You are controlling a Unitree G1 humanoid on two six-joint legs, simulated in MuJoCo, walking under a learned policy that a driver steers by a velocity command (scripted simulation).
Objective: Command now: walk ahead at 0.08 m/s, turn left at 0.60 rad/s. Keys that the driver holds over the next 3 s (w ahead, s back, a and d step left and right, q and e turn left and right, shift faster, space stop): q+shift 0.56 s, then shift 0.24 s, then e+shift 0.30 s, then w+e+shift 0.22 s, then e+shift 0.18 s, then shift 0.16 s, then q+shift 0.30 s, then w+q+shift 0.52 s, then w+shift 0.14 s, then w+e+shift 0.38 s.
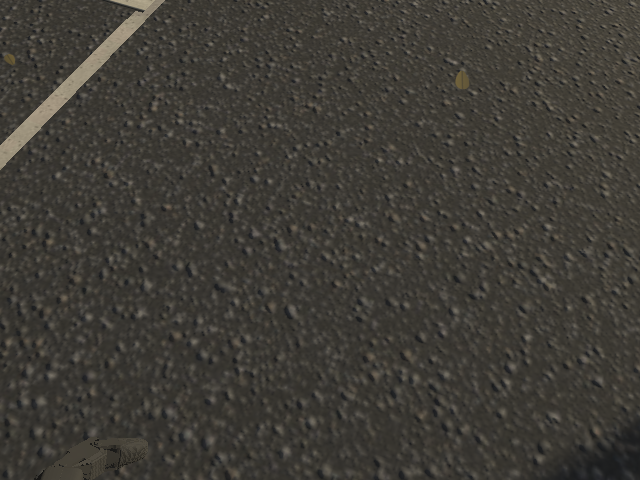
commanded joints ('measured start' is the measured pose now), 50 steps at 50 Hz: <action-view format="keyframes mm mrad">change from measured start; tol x16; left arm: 1 83 100 41 -21 -9 2 14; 22 -88 106 62 -34 -8 -35 18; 50 176 157 79 100 -53 37 -9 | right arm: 1 -63 -191 -61 -123 5 11 -28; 40 35 -223 -54 -187 -10 86 -24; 50 -156 -107 -15 -127 -50 43 -49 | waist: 1 66 93 -223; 15 49 147 -173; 18 2 -256 -212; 38 46 -155 -221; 41 57 309 -307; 50 54 130 -136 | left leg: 1 214 246 -424 -133 -327 36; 15 172 154 -565 -42 -444 19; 18 -118 -74 -147 472 -681 -84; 24 -292 139 69 1008 -396 -196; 28 -379 249 129 839 -355 -242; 36 -60 208 198 389 -419 -167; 39 230 181 176 8 -120 -70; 41 416 592 -264 28 311 188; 44 262 447 -19 -11 61 131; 50 232 472 106 -58 42 144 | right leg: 1 -46 12 6 -98 39 4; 15 246 10 33 -671 228 -4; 19 312 -422 355 -800 363 -273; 25 319 -271 -8 -770 406 -251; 37 410 -362 -111 -643 648 -265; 39 289 -313 -173 -533 536 -166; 41 -95 -135 -253 -208 -208 2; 50 -129 -135 -125 102 14 89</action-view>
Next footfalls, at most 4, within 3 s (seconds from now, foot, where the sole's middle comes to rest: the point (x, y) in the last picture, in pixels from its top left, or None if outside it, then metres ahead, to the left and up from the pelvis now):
0.32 right None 0.18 -0.13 -0.77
0.78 left None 0.02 0.09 -0.77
1.34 right None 0.18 -0.14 -0.77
1.72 left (282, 428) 0.51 0.06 -0.77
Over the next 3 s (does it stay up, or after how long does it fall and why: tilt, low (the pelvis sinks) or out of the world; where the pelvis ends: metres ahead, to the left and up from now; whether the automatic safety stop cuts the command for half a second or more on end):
stays up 0.82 0.36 -0.01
